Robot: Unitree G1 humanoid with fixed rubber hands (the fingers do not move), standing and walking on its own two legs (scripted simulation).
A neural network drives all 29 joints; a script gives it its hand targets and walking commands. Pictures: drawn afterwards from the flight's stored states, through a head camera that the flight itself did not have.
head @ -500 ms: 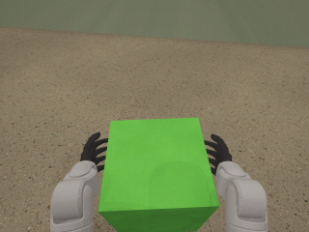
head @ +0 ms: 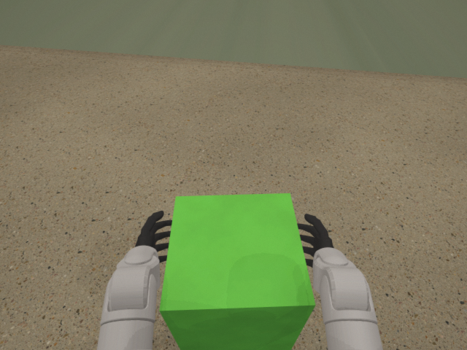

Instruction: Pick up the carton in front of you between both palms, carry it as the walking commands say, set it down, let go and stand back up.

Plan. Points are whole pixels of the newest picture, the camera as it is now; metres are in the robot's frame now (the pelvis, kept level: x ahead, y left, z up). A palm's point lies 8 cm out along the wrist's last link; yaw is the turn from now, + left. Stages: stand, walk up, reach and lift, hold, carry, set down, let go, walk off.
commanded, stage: carry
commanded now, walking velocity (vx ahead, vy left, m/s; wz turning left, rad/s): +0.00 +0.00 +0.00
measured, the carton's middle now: (235, 277) +0.28 +0.00 -0.04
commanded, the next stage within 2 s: hold in 0.90 s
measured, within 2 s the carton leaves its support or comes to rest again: neither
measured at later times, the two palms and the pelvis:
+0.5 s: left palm (142, 262) +0.26 +0.16 +0.04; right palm (321, 264) +0.26 -0.14 +0.04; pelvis -0.03 +0.00 +0.00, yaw +0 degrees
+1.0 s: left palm (134, 270) +0.25 +0.16 +0.05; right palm (319, 272) +0.25 -0.13 +0.04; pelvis -0.04 +0.01 +0.01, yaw +2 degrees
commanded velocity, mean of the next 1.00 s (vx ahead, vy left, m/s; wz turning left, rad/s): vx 0.00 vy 0.00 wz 0.00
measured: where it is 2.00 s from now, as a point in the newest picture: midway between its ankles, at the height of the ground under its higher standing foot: outside the picture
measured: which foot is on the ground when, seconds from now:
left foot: down 0.00-1.00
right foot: down 0.00-1.00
